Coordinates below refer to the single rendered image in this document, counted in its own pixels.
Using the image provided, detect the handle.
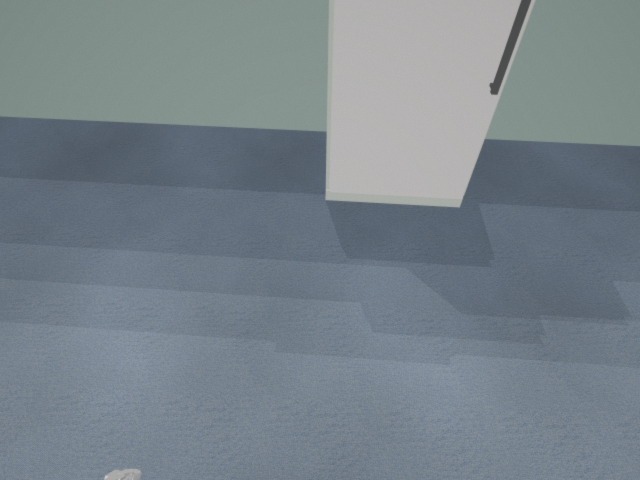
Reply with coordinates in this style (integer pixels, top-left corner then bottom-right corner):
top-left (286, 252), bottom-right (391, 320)
top-left (489, 0), bottom-right (531, 95)

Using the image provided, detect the fridge door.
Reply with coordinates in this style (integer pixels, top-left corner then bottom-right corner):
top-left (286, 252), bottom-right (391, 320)
top-left (330, 0), bottom-right (534, 199)

